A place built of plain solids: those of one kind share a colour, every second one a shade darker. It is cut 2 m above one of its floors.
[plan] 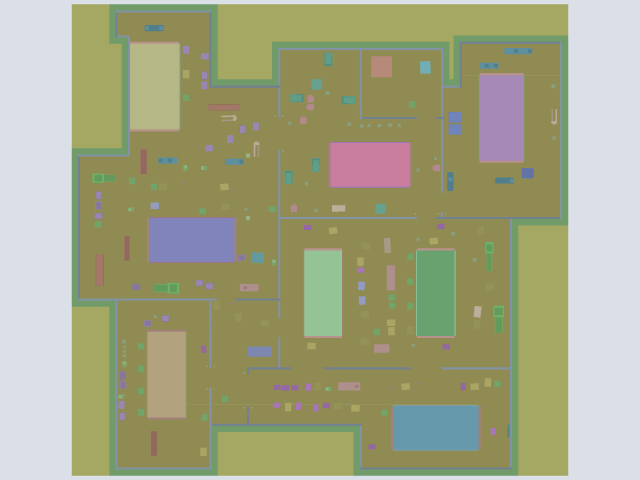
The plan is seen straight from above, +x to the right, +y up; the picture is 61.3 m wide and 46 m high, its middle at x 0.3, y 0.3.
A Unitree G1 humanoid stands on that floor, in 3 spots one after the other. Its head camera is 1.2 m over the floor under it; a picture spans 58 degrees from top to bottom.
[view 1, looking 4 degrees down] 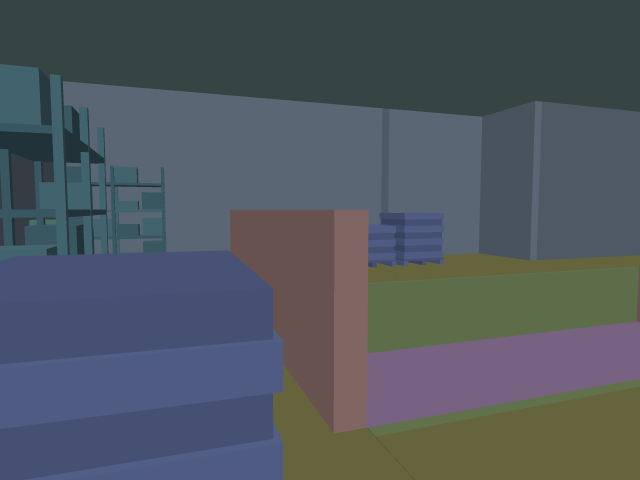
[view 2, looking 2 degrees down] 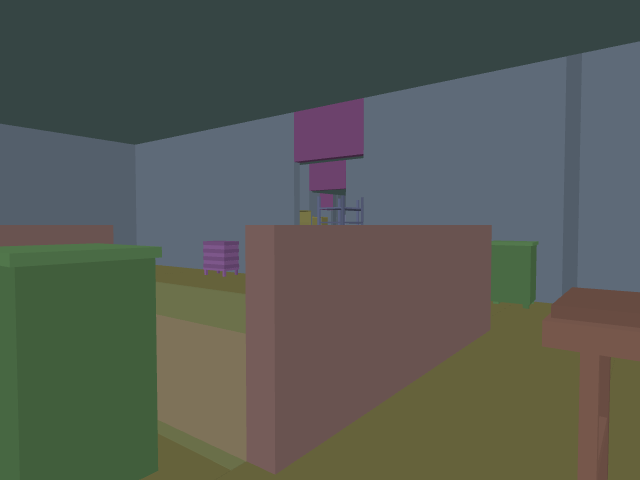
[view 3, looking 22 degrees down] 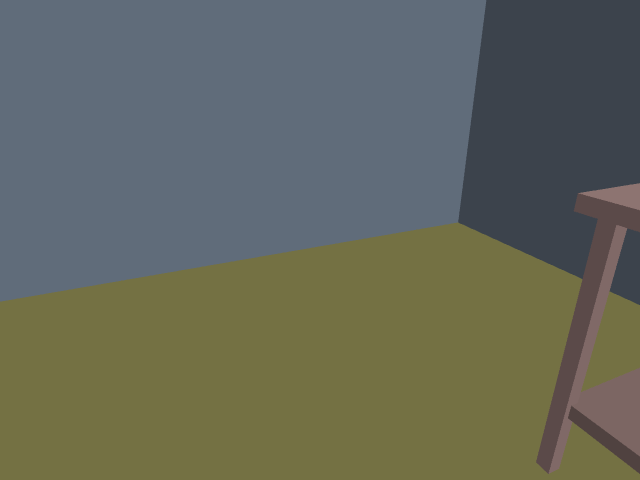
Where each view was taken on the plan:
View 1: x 21.90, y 6.90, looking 161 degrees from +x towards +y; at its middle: wall_low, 2.47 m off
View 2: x -17.70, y -18.30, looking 37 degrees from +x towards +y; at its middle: wall_low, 2.33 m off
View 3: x -6.30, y -2.90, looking -24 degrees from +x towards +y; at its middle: wall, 3.07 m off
